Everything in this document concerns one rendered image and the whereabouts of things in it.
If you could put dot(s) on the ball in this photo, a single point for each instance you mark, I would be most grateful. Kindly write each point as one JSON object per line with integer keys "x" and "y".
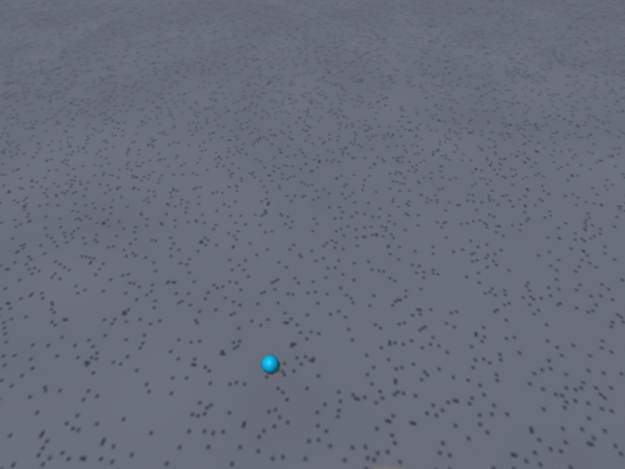
{"x": 269, "y": 363}

